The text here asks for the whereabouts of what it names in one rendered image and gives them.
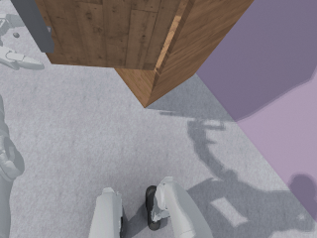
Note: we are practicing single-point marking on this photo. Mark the cupboard door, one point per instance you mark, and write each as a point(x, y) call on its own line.
point(127, 34)

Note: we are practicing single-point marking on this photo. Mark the robot left upper arm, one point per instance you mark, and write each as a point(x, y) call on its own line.
point(12, 165)

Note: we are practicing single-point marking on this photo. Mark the robot left thigh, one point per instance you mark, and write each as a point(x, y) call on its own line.
point(106, 216)

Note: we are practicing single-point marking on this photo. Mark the robot right shin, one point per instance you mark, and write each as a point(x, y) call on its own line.
point(157, 213)

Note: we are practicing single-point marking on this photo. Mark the robot left hand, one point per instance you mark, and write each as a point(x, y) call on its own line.
point(10, 57)

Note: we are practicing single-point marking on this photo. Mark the robot left forearm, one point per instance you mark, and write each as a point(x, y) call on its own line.
point(4, 130)

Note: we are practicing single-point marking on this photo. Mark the handle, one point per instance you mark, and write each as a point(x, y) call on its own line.
point(33, 20)

